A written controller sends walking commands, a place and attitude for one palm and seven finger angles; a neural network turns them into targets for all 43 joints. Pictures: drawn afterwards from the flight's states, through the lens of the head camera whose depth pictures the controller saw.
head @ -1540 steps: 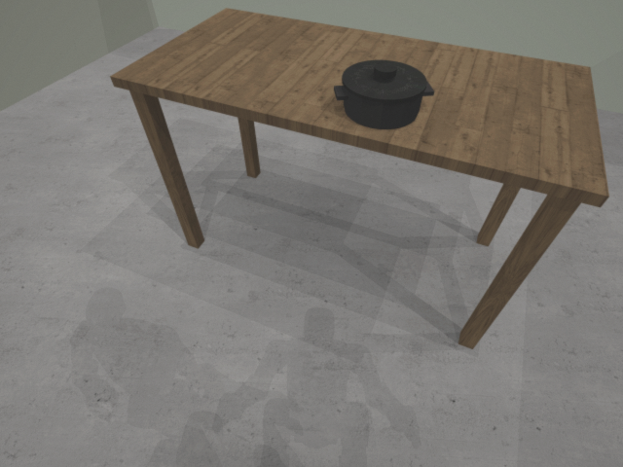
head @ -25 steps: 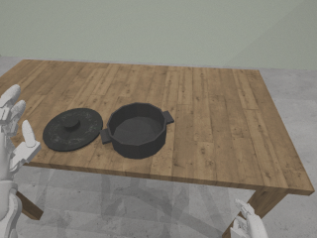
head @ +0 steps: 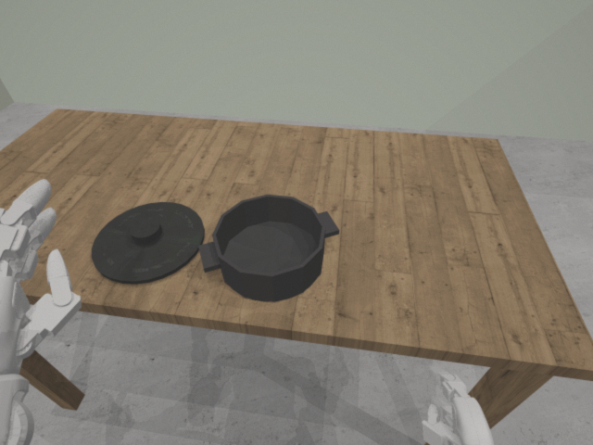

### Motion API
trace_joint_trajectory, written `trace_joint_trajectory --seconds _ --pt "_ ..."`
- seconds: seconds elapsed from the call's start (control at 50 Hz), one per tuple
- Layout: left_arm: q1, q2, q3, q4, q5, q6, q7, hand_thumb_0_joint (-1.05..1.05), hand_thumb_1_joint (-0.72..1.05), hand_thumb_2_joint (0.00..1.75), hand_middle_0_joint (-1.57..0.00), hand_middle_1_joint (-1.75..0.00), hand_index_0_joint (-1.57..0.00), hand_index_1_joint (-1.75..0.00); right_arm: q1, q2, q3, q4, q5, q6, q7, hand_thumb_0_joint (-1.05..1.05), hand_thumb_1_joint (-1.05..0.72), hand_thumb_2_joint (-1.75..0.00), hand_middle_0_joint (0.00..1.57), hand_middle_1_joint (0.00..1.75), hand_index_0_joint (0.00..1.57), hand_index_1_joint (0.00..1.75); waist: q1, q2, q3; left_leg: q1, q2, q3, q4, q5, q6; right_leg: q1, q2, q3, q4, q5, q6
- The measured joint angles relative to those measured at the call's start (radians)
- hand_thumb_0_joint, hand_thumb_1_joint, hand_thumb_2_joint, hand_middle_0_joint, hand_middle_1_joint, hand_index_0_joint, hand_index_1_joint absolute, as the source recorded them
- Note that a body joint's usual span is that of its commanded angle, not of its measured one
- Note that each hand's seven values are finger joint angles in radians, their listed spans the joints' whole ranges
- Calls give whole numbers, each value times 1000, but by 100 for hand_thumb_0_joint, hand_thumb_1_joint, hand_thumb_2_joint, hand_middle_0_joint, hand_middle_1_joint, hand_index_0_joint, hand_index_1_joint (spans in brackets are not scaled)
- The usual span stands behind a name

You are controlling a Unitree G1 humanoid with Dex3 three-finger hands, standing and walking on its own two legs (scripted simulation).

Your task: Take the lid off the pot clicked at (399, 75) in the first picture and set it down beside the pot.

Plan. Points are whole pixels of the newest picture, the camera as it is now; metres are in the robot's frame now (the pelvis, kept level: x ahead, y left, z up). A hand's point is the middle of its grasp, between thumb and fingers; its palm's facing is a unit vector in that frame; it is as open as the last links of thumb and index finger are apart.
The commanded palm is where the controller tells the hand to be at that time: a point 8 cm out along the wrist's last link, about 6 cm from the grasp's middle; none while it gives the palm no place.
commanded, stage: step back with the hand held close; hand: left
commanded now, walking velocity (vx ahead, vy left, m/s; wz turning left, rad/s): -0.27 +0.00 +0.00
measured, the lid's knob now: (146, 230) +0.44 +0.34 +0.02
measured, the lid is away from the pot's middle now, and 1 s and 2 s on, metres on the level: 0.23 0.23 0.23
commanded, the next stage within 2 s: stop stepping back and stand still in 1.28 s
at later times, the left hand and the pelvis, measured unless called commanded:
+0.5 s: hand (53, 329) +0.16 +0.25 +0.19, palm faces +0.35 -0.81 -0.47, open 7.4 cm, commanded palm +0.10 +0.29 +0.20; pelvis -0.05 +0.02 -0.02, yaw -3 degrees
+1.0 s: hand (40, 377) +0.12 +0.23 +0.19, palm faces +0.26 -0.86 -0.43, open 7.4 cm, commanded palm +0.04 +0.29 +0.20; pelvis -0.11 +0.02 -0.01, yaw -5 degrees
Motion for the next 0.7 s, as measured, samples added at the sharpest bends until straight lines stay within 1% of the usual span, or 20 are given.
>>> trace_joint_trajectory --seconds 0.02,0.06,0.12,0.16,0.22,0.26,0.3,0.36,0.4,0.44,0.46,0.48,0.52,0.56,0.62,0.66,0.7 --pt "-6 5 8 1 -3 -6 -5 1 89 90 -21 -31 -21 -30 2 -2 2 -12 4 7 0 2 -91 -90 21 30 21 30 2 0 3 -2 1 1 2 -1 0 -2 1 1 1 0 0" --pt "-28 28 49 7 -3 -39 -8 1 89 90 -21 -31 -21 -30 0 -4 5 -28 7 17 4 2 -91 -90 21 30 21 30 1 -3 10 -18 5 3 8 -2 1 -15 5 3 -2 6 1" --pt "-41 50 105 1 2 -82 -6 1 89 90 -21 -31 -21 -30 -16 -6 -1 -42 9 37 17 2 -91 -90 21 30 21 30 -11 -20 24 -53 12 12 18 3 1 -47 12 12 -8 23 3" --pt "-30 48 109 -12 4 -98 -9 1 89 90 -20 -31 -21 -30 -25 -12 -11 -55 11 51 24 2 -91 -90 21 30 21 30 -23 -32 33 -78 12 21 26 6 4 -73 12 21 -3 32 6" --pt "19 45 87 -43 11 -101 -19 1 90 90 -20 -31 -21 -30 -29 -21 -30 -78 16 73 28 1 -91 -90 21 30 21 30 -48 -52 42 -114 6 34 41 10 11 -116 6 33 19 35 15" --pt "65 55 76 -69 15 -100 -24 1 90 90 -20 -31 -21 -30 -23 -24 -41 -93 20 84 27 1 -91 -90 21 30 21 30 -66 -68 44 -137 -1 40 54 10 17 -143 0 38 40 32 20" --pt "109 75 76 -97 16 -98 -26 1 89 90 -21 -31 -21 -30 -10 -23 -51 -106 24 91 23 1 -91 -90 21 30 21 30 -78 -84 43 -160 -7 42 71 9 22 -170 -6 41 65 27 25" --pt "150 113 99 -137 13 -96 -19 1 89 90 -21 -31 -21 -30 17 -17 -58 -117 29 88 17 1 -91 -90 21 30 20 30 -82 -108 41 -189 -18 45 100 5 27 -209 -18 42 117 11 28" --pt "159 126 121 -152 10 -99 -11 1 89 90 -21 -31 -22 -30 35 -11 -58 -118 28 78 14 1 -91 -90 20 30 20 30 -72 -119 38 -204 -25 52 122 -1 30 -233 -31 29 167 -13 22" --pt "151 124 137 -157 8 -102 -2 1 89 90 -21 -31 -22 -30 51 -5 -55 -113 25 63 11 1 -91 -90 20 30 20 30 -60 -117 31 -218 -26 61 146 -10 31 -237 -40 15 209 -51 15" --pt "139 115 140 -153 7 -104 3 1 89 90 -21 -31 -22 -30 55 -3 -52 -109 24 56 10 1 -91 -90 20 30 20 30 -53 -109 29 -227 -22 64 160 -15 30 -238 -40 11 213 -64 18" --pt "122 102 139 -147 6 -106 7 1 89 90 -21 -31 -22 -30 56 -2 -48 -104 24 49 10 1 -91 -90 20 30 20 30 -50 -97 31 -235 -16 62 175 -19 29 -239 -36 7 212 -53 20" --pt "84 78 131 -134 8 -105 11 1 89 90 -21 -31 -22 -30 56 1 -42 -94 26 42 12 1 -91 -90 20 30 20 30 -51 -71 36 -253 -4 51 202 -25 25 -241 -25 -6 212 -41 20" --pt "61 60 120 -127 9 -107 13 1 89 90 -21 -31 -21 -30 56 6 -36 -87 28 45 16 1 -91 -90 21 30 20 30 -60 -56 32 -278 5 38 227 -30 20 -250 -17 -20 208 -33 15" --pt "59 45 97 -135 13 -115 16 1 89 90 -21 -31 -21 -30 55 11 -36 -78 27 52 21 2 -91 -90 21 30 21 30 -82 -54 25 -315 5 22 263 -77 11 -264 -17 -36 200 -18 12" --pt "77 50 89 -149 15 -124 18 1 89 90 -21 -31 -21 -30 56 11 -37 -77 26 58 19 2 -91 -90 21 30 21 30 -95 -61 26 -322 3 23 254 -43 15 -271 -21 -38 197 -8 16" --pt "101 64 94 -162 17 -135 22 1 89 90 -21 -31 -21 -30 60 11 -38 -82 27 59 13 2 -91 -90 21 30 21 30 -98 -74 25 -325 1 34 239 11 29 -282 -25 -30 200 -2 22"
